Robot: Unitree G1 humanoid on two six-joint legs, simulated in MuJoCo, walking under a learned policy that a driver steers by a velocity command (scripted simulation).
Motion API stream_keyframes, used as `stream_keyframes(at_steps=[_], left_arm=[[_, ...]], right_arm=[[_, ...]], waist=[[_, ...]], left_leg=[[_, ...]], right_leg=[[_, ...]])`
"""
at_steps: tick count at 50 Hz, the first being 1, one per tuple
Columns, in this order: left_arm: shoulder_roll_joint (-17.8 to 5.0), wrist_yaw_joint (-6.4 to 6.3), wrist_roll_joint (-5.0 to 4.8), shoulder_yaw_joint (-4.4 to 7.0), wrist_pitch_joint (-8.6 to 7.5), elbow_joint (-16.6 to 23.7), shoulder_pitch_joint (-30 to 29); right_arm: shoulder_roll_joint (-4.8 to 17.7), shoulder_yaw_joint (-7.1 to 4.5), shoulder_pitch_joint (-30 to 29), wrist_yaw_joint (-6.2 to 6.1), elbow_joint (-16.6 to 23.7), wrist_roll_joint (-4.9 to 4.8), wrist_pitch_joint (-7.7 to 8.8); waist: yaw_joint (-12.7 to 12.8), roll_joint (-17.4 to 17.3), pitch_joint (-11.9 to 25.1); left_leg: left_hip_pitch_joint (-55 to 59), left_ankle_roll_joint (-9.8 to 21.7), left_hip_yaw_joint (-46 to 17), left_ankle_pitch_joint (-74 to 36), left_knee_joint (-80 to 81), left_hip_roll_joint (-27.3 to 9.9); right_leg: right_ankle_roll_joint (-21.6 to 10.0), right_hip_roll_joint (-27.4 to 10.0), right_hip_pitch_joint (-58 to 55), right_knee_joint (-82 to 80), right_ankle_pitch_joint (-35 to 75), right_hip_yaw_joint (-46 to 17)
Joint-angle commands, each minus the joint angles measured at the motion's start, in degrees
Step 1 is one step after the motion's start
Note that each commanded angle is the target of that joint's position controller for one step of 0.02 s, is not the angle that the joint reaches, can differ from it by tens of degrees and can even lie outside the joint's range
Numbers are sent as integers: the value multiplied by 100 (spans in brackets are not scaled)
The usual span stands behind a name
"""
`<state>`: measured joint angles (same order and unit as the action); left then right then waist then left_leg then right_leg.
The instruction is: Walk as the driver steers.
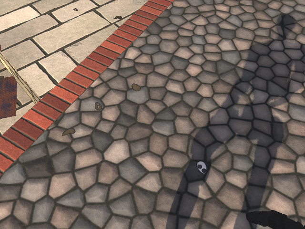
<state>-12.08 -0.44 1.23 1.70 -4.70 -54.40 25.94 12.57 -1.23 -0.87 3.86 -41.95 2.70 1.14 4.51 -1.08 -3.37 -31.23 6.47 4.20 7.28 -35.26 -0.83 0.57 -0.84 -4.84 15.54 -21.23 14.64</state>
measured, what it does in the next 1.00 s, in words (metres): walks ahead: left foot, then right foot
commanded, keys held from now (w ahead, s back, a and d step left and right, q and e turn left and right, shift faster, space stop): no key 1.00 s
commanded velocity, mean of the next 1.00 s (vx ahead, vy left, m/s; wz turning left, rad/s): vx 0.09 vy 0.00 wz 0.07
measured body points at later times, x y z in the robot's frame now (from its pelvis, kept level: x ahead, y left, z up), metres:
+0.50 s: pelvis +0.12 +0.02 +0.01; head +0.13 +0.02 +0.46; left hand +0.17 +0.26 -0.14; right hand +0.18 -0.22 -0.14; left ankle +0.13 +0.08 -0.73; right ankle +0.14 -0.10 -0.73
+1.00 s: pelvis +0.14 +0.00 +0.01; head +0.14 +0.00 +0.46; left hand +0.13 +0.22 -0.15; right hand +0.14 -0.22 -0.15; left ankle +0.13 +0.08 -0.73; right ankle +0.14 -0.10 -0.73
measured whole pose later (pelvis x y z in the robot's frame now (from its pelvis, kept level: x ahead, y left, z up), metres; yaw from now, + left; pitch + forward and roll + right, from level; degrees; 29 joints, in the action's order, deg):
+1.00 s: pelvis +0.14 +0.00 +0.01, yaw +2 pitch -2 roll +0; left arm -8.0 -2.4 0.5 -0.8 -0.4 -64.8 16.8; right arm 8.3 0.4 16.7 -2.5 -65.4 0.4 0.7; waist 0.0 0.3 -1.8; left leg -7.2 3.3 2.9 12.0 -21.1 2.6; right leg -1.4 0.5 8.2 22.3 -12.2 2.2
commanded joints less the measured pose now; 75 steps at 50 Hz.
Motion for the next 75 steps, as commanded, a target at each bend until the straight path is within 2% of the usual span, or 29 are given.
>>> stream_keyframes(at_steps=[1,2,3,4,5,6,7,8,9,12,16,21,23,24,25,26,27,29,34,46,59,60,63,65,66,68,70,73,75], left_arm=[[-1053,-67,-85,183,67,71,133],[-922,-68,-139,126,48,189,117],[-133,8,-265,-77,37,472,610],[-769,-56,-268,103,126,362,466],[-738,-50,-269,115,139,482,-81],[-581,-41,-218,60,128,502,-335],[-568,-39,-112,75,180,439,-403],[-514,-27,6,77,292,358,-190],[-403,-13,63,72,389,251,-4],[-208,2,34,62,524,148,117],[-260,-87,35,55,623,160,-451],[-264,-172,2,15,625,78,-829],[-222,-204,19,-33,534,-60,-656],[-406,-225,55,-16,456,-140,-485],[-732,-223,24,23,399,-146,-670],[-493,-164,-60,-20,386,-204,-863],[-281,-126,-63,-76,364,-203,-957],[-279,-145,-78,-83,361,-303,-905],[-209,-182,-79,-105,373,-529,-763],[-61,-207,-70,-177,401,-924,-611],[69,-217,-72,-226,422,-1163,-450],[94,-213,-66,-232,426,-1193,-386],[-39,-171,-11,-141,473,-1088,-420],[142,-101,61,-160,457,-885,-692],[261,-64,114,-180,417,-788,-803],[73,-3,115,-112,313,-573,-1105],[9,74,73,-54,220,-471,-1091],[118,108,1,-25,150,-406,-956],[212,83,-36,-2,138,-624,-310]], right_arm=[[475,-157,1296,-120,-197,110,220],[797,-252,2036,-195,-436,214,284],[1354,-362,2325,-268,-463,225,287],[1393,-436,2819,-375,-498,-171,199],[1225,-378,2280,-426,-503,-261,188],[832,-265,1773,-433,-491,-278,206],[571,-182,1480,-443,-509,-282,218],[404,-116,1262,-462,-516,-303,220],[353,-76,1198,-461,-532,-269,240],[498,-69,1216,-430,-684,-194,346],[500,-33,1455,-430,-929,-159,295],[493,-12,1640,-493,-1147,-128,136],[452,12,1610,-533,-1206,-184,103],[340,42,1735,-541,-1227,-184,115],[195,35,2236,-521,-1302,-238,112],[141,52,2290,-534,-1496,-245,57],[271,19,2150,-552,-1545,-226,27],[384,-23,1977,-556,-1590,-226,5],[167,37,1960,-589,-1831,-230,17],[21,99,2082,-645,-2244,-232,-22],[-129,150,2251,-659,-2450,-228,-19],[-147,155,2316,-655,-2474,-225,-21],[167,2,2460,-629,-2435,-214,-100],[259,-78,2853,-606,-2465,-207,-121],[347,-137,2995,-606,-2497,-191,-111],[374,-193,3005,-585,-2456,-129,-37],[421,-227,2809,-570,-2360,-135,62],[404,-245,2487,-560,-2248,-191,149],[424,-270,2332,-540,-2198,-237,152]], waist=[[-859,565,610],[-1128,350,1217],[-897,-1077,2312],[-1143,-462,2977],[-955,-299,2190],[-765,-240,1350],[-547,-101,834],[-314,-124,673],[-204,-107,681],[-13,-203,805],[-207,-486,634],[-385,-368,281],[-244,-75,207],[-300,155,280],[-735,686,200],[-690,828,115],[-626,707,-13],[-540,616,22],[-481,208,36],[-457,137,-61],[-447,140,-168],[-452,122,-51],[-520,-142,-368],[-718,-486,-775],[-764,-705,-813],[-785,-481,-760],[-610,-265,-524],[-390,-417,-469],[-113,-286,-413]], left_leg=[[1862,317,236,-370,965,590],[3383,481,-385,-1477,869,-62],[5698,1415,-2707,-4734,279,-2286],[5611,1762,-3216,-5968,473,-2523],[4841,1550,-2346,-5888,804,-2176],[3948,1257,-1887,-5214,1150,-1866],[3231,967,-1590,-4689,1437,-1563],[2639,801,-1302,-4389,1673,-1358],[2238,720,-1084,-4423,1782,-1242],[1809,701,-681,-4531,1894,-1055],[1640,540,-655,-2970,2027,-930],[1499,587,-1176,-645,2076,-1063],[1311,300,-1219,-238,1825,-906],[1216,85,-1192,-65,1633,-735],[1230,-83,-856,361,1586,-241],[1870,-174,-696,493,1727,-70],[2223,-208,-761,247,1726,-142],[2365,-160,-847,-91,1683,-278],[2269,-218,-860,-138,1795,-336],[2287,-252,-857,-140,1806,-384],[2169,-259,-879,44,1848,-404],[2205,-248,-878,499,1906,-363],[1862,56,-1156,3027,1970,-327],[1929,430,-2046,4131,2481,-920],[2051,672,-2581,4299,2799,-1377],[2125,909,-2959,3659,3085,-1751],[2309,817,-2596,3083,3015,-1639],[1745,564,-1785,2488,2758,-1190],[975,463,-1333,2530,2234,-885]], right_leg=[[-580,-1221,299,1902,6064,-305],[-435,-1020,1347,3112,4414,-271],[-160,-192,3502,5340,-1102,-241],[-112,85,3686,6237,-1571,-1223],[-137,-153,3863,6101,-1010,-1569],[-145,-310,3887,5577,-685,-1561],[-125,-423,3646,5164,-454,-1565],[-77,-439,3191,4861,-296,-1542],[-49,-365,2742,4675,-129,-1484],[-7,-219,2257,4086,242,-1395],[-50,-199,2115,3030,597,-1349],[-170,-144,1795,1942,378,-1342],[-242,-223,1124,719,1200,-1440],[-290,-653,782,505,1728,-1883],[-471,-1060,912,555,2400,-2337],[-554,-1042,1633,427,1944,-2332],[-439,-854,1943,326,1577,-2210],[-305,-585,1847,303,1472,-1964],[-342,-568,1517,331,1616,-1923],[-348,-513,1505,290,1546,-1885],[-335,-470,1562,269,1347,-1877],[-341,-411,1523,246,950,-1849],[-498,1,2134,818,-1040,-1590],[-508,206,2973,1622,-1095,-1302],[-474,192,3189,2197,-589,-1026],[-470,-76,3519,3004,-462,-1207],[-463,-196,3571,3091,-452,-1314],[-440,-24,2568,2132,-173,-1047],[-434,264,1222,1222,489,-701]])
Velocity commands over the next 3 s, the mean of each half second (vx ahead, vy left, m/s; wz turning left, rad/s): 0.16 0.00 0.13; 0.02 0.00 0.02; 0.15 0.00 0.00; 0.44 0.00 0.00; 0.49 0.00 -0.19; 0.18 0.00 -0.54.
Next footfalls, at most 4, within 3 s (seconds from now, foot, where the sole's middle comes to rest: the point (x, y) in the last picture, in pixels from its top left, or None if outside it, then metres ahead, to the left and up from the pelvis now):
0.04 left None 0.17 0.08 -0.77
0.48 right None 0.18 -0.10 -0.77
1.54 right None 0.25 -0.12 -0.77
2.00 left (159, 192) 0.60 0.05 -0.77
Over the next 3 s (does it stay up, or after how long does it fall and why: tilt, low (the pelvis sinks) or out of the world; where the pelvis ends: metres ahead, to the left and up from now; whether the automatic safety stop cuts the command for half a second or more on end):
stays up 0.87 -0.05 0.01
